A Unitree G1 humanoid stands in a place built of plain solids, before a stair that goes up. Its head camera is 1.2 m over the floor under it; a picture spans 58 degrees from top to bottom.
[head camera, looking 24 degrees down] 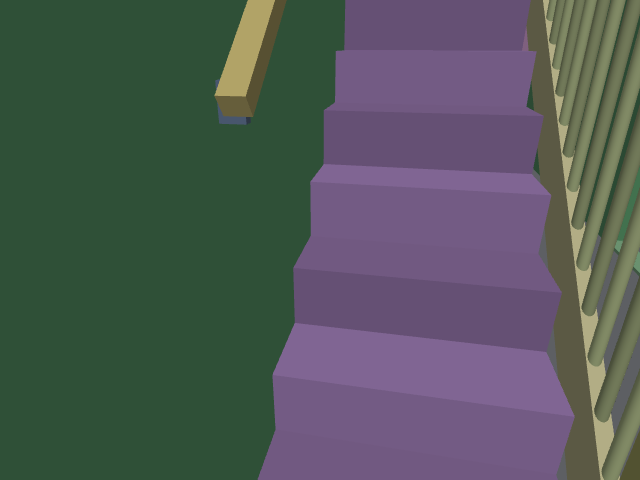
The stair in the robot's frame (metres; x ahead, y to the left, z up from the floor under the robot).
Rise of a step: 0.20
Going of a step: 0.24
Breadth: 0.75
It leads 11 degrees to the right of straight ahead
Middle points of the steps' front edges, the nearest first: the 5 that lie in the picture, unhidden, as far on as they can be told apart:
0.84 -0.24 0.40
1.08 -0.29 0.59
1.32 -0.33 0.79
1.56 -0.38 0.99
1.80 -0.43 1.19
